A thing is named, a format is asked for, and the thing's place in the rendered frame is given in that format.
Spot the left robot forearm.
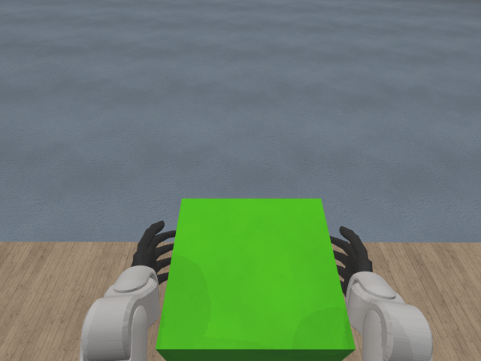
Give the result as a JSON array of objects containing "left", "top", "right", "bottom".
[{"left": 79, "top": 265, "right": 160, "bottom": 361}]

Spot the right robot hand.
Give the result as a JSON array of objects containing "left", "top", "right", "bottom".
[{"left": 330, "top": 226, "right": 373, "bottom": 297}]

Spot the carton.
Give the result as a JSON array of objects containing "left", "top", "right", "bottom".
[{"left": 156, "top": 199, "right": 355, "bottom": 361}]

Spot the left robot hand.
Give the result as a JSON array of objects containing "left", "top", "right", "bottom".
[{"left": 131, "top": 220, "right": 176, "bottom": 285}]

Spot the right robot forearm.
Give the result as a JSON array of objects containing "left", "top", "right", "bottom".
[{"left": 346, "top": 272, "right": 433, "bottom": 361}]

